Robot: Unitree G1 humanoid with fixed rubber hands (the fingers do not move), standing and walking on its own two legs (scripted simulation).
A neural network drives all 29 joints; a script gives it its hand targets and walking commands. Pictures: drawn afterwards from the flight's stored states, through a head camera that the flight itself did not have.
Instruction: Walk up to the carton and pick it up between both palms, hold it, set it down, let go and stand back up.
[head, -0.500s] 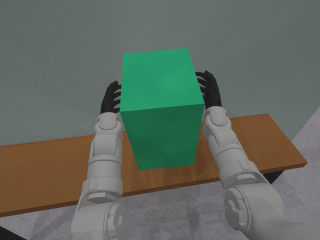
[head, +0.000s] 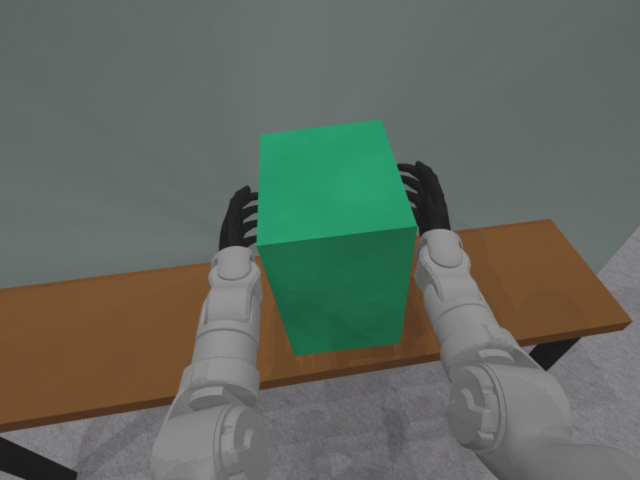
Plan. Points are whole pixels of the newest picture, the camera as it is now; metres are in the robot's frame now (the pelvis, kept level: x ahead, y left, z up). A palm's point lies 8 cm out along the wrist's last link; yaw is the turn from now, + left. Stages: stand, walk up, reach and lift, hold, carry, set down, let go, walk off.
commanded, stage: set down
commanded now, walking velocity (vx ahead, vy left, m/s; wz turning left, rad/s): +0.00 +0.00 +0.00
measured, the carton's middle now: (334, 245) +0.42 +0.00 +0.05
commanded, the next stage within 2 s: none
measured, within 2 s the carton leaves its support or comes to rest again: neither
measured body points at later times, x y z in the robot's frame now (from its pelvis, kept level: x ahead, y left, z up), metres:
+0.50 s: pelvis +0.01 -0.01 +0.00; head +0.05 -0.01 +0.45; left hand +0.41 +0.12 +0.06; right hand +0.44 -0.14 +0.09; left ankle +0.02 +0.11 -0.75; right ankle -0.02 -0.10 -0.75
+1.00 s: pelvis +0.01 +0.00 +0.00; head +0.09 -0.01 +0.44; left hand +0.42 +0.12 +0.03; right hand +0.46 -0.13 +0.06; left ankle +0.02 +0.11 -0.75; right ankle -0.01 -0.09 -0.75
